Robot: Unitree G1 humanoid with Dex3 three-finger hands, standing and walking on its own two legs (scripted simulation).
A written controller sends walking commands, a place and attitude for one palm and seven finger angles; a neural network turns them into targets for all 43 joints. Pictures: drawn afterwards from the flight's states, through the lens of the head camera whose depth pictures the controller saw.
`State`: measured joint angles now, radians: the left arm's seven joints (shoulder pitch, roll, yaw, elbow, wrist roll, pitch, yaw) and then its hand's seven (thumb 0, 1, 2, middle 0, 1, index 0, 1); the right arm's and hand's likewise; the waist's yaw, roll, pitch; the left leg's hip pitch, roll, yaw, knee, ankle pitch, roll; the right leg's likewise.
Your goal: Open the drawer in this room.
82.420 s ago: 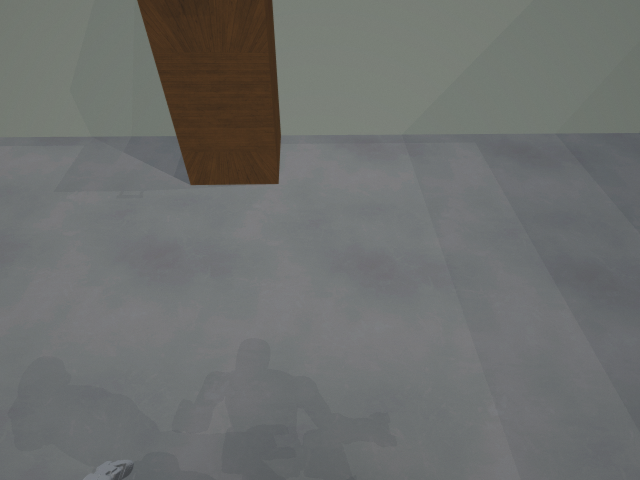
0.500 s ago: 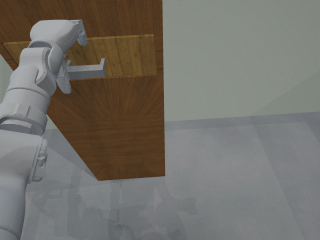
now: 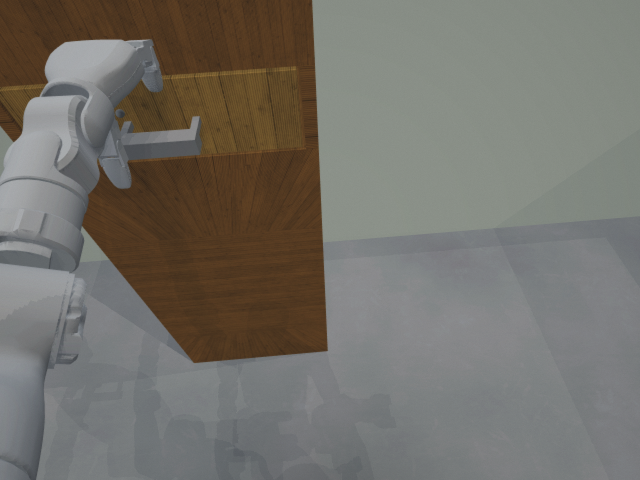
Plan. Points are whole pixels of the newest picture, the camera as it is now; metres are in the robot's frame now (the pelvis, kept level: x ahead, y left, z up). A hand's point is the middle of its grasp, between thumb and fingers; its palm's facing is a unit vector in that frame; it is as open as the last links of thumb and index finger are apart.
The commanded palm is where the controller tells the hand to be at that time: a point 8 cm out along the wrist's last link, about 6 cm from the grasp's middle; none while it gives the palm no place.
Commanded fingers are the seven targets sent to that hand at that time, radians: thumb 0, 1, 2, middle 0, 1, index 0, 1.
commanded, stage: re-aim the fingers above the handle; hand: left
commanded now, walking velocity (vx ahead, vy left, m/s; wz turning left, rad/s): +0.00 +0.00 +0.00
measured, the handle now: (159, 134) +0.54 +0.21 +0.15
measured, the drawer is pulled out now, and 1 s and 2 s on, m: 0.00 0.00 0.00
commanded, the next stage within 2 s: lower the fingers behind the handle in 0.58 s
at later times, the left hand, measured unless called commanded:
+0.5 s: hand (119, 113) +0.49 +0.23 +0.21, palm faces +0.01 +0.03 -1.00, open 13.4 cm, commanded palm +0.49 +0.26 +0.25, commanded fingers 0.00 -0.50 0.30 -0.30 -1.20 -0.30 -1.20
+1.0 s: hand (120, 114) +0.49 +0.23 +0.21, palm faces +0.05 +0.03 -1.00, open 13.4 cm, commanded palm +0.49 +0.26 +0.23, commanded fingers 0.00 -0.50 0.30 -0.30 -1.20 -0.30 -1.20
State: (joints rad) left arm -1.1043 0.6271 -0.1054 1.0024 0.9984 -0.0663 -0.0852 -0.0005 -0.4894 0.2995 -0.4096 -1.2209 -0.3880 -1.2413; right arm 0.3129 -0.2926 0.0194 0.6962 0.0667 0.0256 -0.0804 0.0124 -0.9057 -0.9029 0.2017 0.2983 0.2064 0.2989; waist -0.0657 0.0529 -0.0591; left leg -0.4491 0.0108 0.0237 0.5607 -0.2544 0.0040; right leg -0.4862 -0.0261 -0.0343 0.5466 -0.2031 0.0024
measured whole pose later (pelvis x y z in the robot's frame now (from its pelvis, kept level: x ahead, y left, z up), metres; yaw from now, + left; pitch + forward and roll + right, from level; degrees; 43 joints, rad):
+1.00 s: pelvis -0.01 +0.00 +0.00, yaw -1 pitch +9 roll +0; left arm -1.11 0.65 -0.08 1.02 1.01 -0.09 -0.05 0.00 -0.49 0.30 -0.41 -1.25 -0.38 -1.26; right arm 0.31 -0.30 0.03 0.68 0.07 0.03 -0.09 0.01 -0.91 -0.90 0.20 0.30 0.21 0.30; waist -0.08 0.05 -0.06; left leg -0.49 0.01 0.04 0.59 -0.26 0.01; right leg -0.53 -0.02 -0.02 0.58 -0.20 0.01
